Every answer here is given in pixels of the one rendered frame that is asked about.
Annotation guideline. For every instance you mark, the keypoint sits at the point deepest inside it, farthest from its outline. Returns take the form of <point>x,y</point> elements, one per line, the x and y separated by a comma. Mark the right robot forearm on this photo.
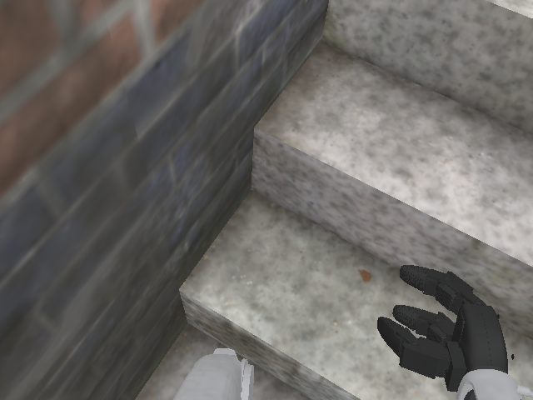
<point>487,384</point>

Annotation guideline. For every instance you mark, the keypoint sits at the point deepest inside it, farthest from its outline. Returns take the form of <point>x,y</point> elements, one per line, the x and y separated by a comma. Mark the robot left thigh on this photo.
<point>218,377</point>

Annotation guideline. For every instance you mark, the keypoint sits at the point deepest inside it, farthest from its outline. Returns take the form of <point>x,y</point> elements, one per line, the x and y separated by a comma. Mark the robot right hand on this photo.
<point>450,350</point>

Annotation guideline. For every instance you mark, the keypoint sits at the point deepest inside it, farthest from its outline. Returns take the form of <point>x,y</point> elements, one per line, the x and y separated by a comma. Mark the left robot shin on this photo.
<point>224,351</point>

